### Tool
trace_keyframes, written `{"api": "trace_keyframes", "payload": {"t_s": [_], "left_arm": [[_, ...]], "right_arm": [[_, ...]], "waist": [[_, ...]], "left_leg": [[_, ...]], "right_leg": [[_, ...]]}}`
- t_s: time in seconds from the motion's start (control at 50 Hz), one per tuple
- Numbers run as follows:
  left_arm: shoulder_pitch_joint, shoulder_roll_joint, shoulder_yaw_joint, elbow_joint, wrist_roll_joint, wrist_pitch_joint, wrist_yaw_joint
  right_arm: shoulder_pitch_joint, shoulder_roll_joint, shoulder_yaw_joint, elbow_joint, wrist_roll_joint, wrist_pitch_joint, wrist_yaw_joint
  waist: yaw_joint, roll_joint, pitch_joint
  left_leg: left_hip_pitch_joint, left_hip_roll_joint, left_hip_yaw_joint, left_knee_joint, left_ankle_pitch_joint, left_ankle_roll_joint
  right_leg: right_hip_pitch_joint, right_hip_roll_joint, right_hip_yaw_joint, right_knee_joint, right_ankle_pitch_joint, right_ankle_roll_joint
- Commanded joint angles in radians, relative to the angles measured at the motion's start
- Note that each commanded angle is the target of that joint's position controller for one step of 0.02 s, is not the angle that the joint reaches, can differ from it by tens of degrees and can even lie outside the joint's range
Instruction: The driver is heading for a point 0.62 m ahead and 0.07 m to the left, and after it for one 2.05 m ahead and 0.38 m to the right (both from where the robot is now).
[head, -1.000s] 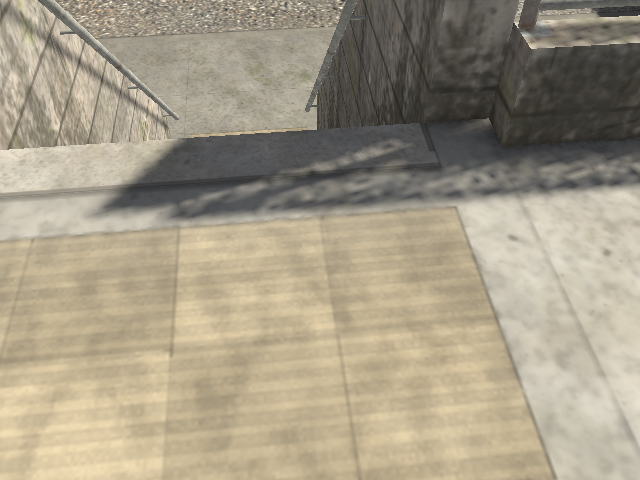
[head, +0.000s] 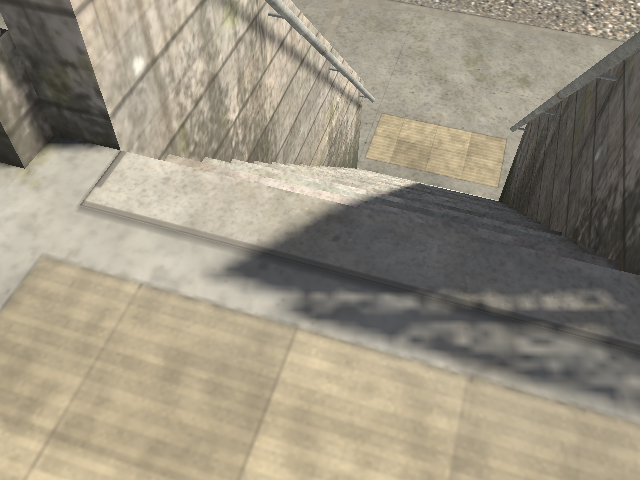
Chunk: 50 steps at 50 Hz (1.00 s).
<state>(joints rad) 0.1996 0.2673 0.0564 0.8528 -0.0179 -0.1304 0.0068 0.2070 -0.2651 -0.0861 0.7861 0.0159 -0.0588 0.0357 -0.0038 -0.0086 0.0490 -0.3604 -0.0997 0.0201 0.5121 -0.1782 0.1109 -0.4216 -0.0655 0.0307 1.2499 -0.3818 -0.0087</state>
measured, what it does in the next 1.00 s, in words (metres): walks ahead, turning left: right foot, then left foot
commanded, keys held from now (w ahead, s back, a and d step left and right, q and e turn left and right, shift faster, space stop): w+q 0.40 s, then w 0.34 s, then w+e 0.26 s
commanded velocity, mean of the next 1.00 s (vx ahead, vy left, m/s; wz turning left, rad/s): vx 0.50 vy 0.00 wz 0.30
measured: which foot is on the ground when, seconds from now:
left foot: down 0.00-0.36, up 0.38-0.84, down 0.86-1.00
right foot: up 0.00-0.34, down 0.36-0.86, up 0.88-1.00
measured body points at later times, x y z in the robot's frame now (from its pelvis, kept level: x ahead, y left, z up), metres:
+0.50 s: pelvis +0.28 -0.04 +0.00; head +0.30 -0.03 +0.45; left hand +0.35 +0.26 -0.09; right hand +0.45 -0.28 -0.11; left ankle +0.17 +0.07 -0.64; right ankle +0.36 -0.13 -0.73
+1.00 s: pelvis +0.50 +0.10 +0.01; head +0.52 +0.12 +0.46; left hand +0.48 +0.38 -0.13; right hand +0.71 -0.11 -0.08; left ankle +0.50 +0.20 -0.73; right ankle +0.48 -0.07 -0.64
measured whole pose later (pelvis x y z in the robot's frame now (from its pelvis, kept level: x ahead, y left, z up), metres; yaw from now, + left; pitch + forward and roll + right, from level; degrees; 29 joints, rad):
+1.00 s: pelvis +0.50 +0.10 +0.01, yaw +15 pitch +2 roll +0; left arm 0.31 0.30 0.06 0.85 -0.03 -0.07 -0.01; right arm 0.20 -0.24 -0.06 0.71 0.00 -0.09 0.02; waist 0.01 -0.04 0.01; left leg -0.30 0.01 0.08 0.46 -0.19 0.04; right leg -0.48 -0.06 0.04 1.15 -0.36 -0.02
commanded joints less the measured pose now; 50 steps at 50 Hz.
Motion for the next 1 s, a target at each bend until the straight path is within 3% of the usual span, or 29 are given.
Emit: {"api": "trace_keyframes", "payload": {"t_s": [0.02,0.1,0.16,0.24,0.3,0.34,0.36,0.38,0.4,0.42,0.44,0.46,0.48,0.52,0.56,0.6,0.64,0.72,0.78,0.82,0.84,0.86,0.88,0.9,0.92,0.94,0.96,1.0], "left_arm": [[0.018,0.114,0.036,-0.083,0.022,-0.001,0.003],[-0.099,0.074,0.025,-0.138,0.037,0.02,0.011],[-0.211,0.049,0.013,-0.173,0.028,0.015,0.002],[-0.296,0.074,0.016,-0.217,0.012,0.002,-0.017],[-0.272,0.111,0.029,-0.225,0.009,-0.016,-0.029],[-0.124,0.143,0.049,-0.191,0.016,-0.026,-0.023],[0.023,0.188,0.064,-0.175,0.035,-0.029,-0.016],[0.167,0.27,0.087,-0.15,0.053,-0.018,-0.011],[0.173,0.208,0.073,-0.142,0.025,-0.009,-0.018],[0.126,0.128,0.052,-0.156,0.016,-0.002,-0.016],[0.08,0.103,0.041,-0.159,0.022,0.009,-0.015],[0.045,0.086,0.033,-0.149,0.026,0.015,-0.019],[0.026,0.069,0.024,-0.142,0.032,0.014,-0.021],[0.024,0.067,0.025,-0.125,0.026,0.006,-0.027],[0.04,0.1,0.034,-0.105,0.019,-0.001,-0.029],[0.053,0.128,0.041,-0.091,0.013,0.001,-0.026],[0.068,0.144,0.044,-0.081,0.007,0.011,-0.022],[0.14,0.173,0.047,-0.047,-0.008,0.028,-0.022],[0.171,0.186,0.048,-0.023,-0.017,0.045,-0.021],[0.149,0.198,0.047,-0.017,-0.022,0.056,-0.016],[0.151,0.172,0.037,-0.017,-0.019,0.056,-0.015],[0.135,0.105,0.009,-0.049,0.007,0.05,-0.014],[0.243,0.007,-0.02,-0.068,0.002,0.032,-0.013],[0.201,0.114,0.008,-0.05,-0.021,0.026,-0.013],[0.134,0.15,0.022,-0.073,-0.032,0.026,-0.013],[0.099,0.136,0.022,-0.077,-0.026,0.033,-0.01],[0.085,0.128,0.027,-0.081,-0.014,0.042,-0.009],[0.118,0.09,0.027,-0.072,-0.016,0.068,-0.012]], "right_arm": [[-0.003,-0.089,-0.016,-0.081,-0.002,-0.02,-0.013],[0.066,-0.149,-0.031,-0.074,0.001,-0.021,-0.039],[0.113,-0.146,-0.03,-0.069,0.008,-0.011,-0.048],[0.165,-0.146,-0.029,-0.056,0.014,-0.002,-0.051],[0.16,-0.149,-0.031,-0.061,0.012,0.007,-0.059],[0.12,-0.127,-0.024,-0.081,0.009,0.011,-0.059],[0.097,-0.077,-0.005,-0.103,-0.003,0.006,-0.052],[0.229,-0.016,0.014,-0.123,0.017,-0.003,-0.053],[0.261,-0.079,0.013,-0.119,0.027,-0.007,-0.053],[0.185,-0.154,-0.007,-0.111,0.027,-0.002,-0.052],[0.114,-0.152,-0.006,-0.123,0.014,0.002,-0.052],[0.073,-0.132,-0.006,-0.135,0.003,0.001,-0.048],[0.069,-0.114,-0.008,-0.137,0.001,0.002,-0.044],[0.094,-0.071,0.0,-0.129,0.011,0.008,-0.038],[0.058,-0.053,0.008,-0.144,0.001,0.009,-0.038],[0.002,-0.043,0.018,-0.159,-0.009,0.002,-0.034],[-0.063,-0.029,0.027,-0.169,-0.007,-0.008,-0.025],[-0.182,-0.032,0.031,-0.197,0.005,-0.016,-0.012],[-0.229,-0.055,0.023,-0.223,0.01,-0.023,-0.003],[-0.124,-0.093,0.002,-0.197,0.004,-0.031,-0.006],[0.014,-0.143,-0.024,-0.155,-0.005,-0.032,-0.015],[0.203,-0.227,-0.049,-0.131,-0.025,-0.03,-0.03],[0.24,-0.294,-0.058,-0.12,-0.032,-0.021,-0.031],[0.248,-0.2,-0.036,-0.114,-0.024,-0.021,-0.027],[0.19,-0.155,-0.019,-0.112,-0.015,-0.025,-0.026],[0.123,-0.118,-0.006,-0.112,-0.014,-0.028,-0.022],[0.067,-0.087,0.002,-0.111,-0.015,-0.032,-0.017],[0.017,-0.066,0.002,-0.098,-0.024,-0.048,-0.015]], "waist": [[0.032,0.008,-0.109],[0.007,0.036,-0.066],[-0.041,0.081,-0.057],[-0.075,0.107,-0.052],[-0.049,0.133,-0.06],[0.033,0.147,-0.121],[0.103,0.086,-0.247],[0.083,-0.19,-0.414],[0.073,-0.296,-0.412],[0.093,-0.164,-0.259],[0.083,-0.075,-0.164],[0.06,-0.044,-0.087],[0.032,-0.06,-0.059],[0.007,-0.09,-0.05],[0.003,-0.079,-0.044],[0.013,-0.058,-0.048],[0.035,-0.057,-0.042],[0.082,-0.071,-0.022],[0.078,-0.086,-0.002],[-0.002,-0.087,-0.049],[-0.064,-0.064,-0.138],[-0.143,0.049,-0.297],[-0.089,0.304,-0.408],[-0.124,0.201,-0.365],[-0.107,0.17,-0.236],[-0.076,0.124,-0.174],[-0.046,0.128,-0.117],[0.002,0.137,-0.08]], "left_leg": [[0.211,0.265,-0.37,-0.277,0.255,0.199],[0.121,0.216,-0.282,-0.292,0.34,0.18],[0.112,0.172,-0.259,-0.268,0.241,0.13],[0.177,0.206,-0.346,-0.209,0.149,0.109],[0.254,0.24,-0.437,-0.124,0.146,0.092],[0.234,0.189,-0.431,0.003,0.251,0.055],[0.127,0.136,-0.365,0.236,0.2,0.019],[-0.226,-0.008,-0.225,0.588,-0.158,-0.061],[-0.403,0.036,-0.223,0.769,-0.406,-0.073],[-0.457,0.084,-0.228,0.835,-0.323,-0.08],[-0.434,0.119,-0.186,0.832,-0.243,-0.083],[-0.403,0.142,-0.177,0.776,-0.194,-0.083],[-0.358,0.167,-0.175,0.727,-0.164,-0.078],[-0.3,0.179,-0.145,0.653,-0.147,-0.078],[-0.319,0.192,-0.126,0.555,-0.103,-0.086],[-0.327,0.211,-0.103,0.435,-0.013,-0.093],[-0.296,0.208,-0.073,0.303,0.087,-0.096],[-0.222,0.172,-0.027,0.13,0.161,-0.099],[-0.184,0.152,-0.024,0.049,0.083,-0.073],[-0.001,0.114,0.001,-0.039,0.08,-0.045],[0.213,0.114,-0.003,-0.051,0.094,-0.02],[0.512,0.324,-0.221,-0.027,0.118,0.052],[0.754,0.542,-0.618,-0.123,-0.027,0.184],[0.687,0.52,-0.66,-0.178,-0.154,0.175],[0.578,0.487,-0.515,-0.197,-0.138,0.136],[0.462,0.442,-0.41,-0.227,-0.094,0.112],[0.364,0.404,-0.327,-0.265,-0.051,0.099],[0.246,0.372,-0.212,-0.332,0.035,0.086]], "right_leg": [[-0.2,-0.068,0.049,-0.095,0.079,0.017],[-0.212,-0.033,0.012,-0.338,0.248,0.067],[-0.163,0.02,0.007,-0.576,0.423,0.063],[-0.122,0.058,0.025,-0.718,0.453,0.046],[-0.07,0.068,0.043,-0.775,0.345,0.014],[0.142,0.07,0.021,-0.835,0.336,-0.032],[0.396,-0.059,0.129,-0.801,0.334,-0.096],[0.795,-0.3,0.525,-0.83,0.195,-0.257],[0.818,-0.384,0.771,-0.916,-0.021,-0.29],[0.686,-0.338,0.649,-0.943,-0.09,-0.247],[0.545,-0.29,0.506,-0.956,-0.018,-0.212],[0.411,-0.241,0.408,-0.988,0.084,-0.202],[0.333,-0.202,0.333,-1.015,0.151,-0.19],[0.264,-0.167,0.24,-1.057,0.237,-0.197],[0.262,-0.173,0.188,-1.086,0.333,-0.221],[0.283,-0.173,0.141,-1.1,0.399,-0.227],[0.285,-0.152,0.081,-1.104,0.424,-0.209],[0.31,-0.152,0.036,-1.083,0.403,-0.185],[0.36,-0.191,0.075,-1.038,0.414,-0.172],[0.35,-0.177,0.068,-0.922,0.548,-0.144],[0.294,-0.122,0.026,-0.755,0.624,-0.114],[0.094,-0.053,-0.028,-0.435,0.384,-0.063],[-0.253,0.083,-0.025,-0.12,-0.184,-0.013],[-0.35,0.046,0.083,0.008,-0.199,-0.015],[-0.396,0.007,0.078,0.029,-0.113,-0.023],[-0.367,-0.029,0.063,0.0,-0.031,-0.02],[-0.339,-0.051,0.063,-0.042,0.031,-0.015],[-0.251,-0.072,0.07,-0.075,0.106,-0.006]]}}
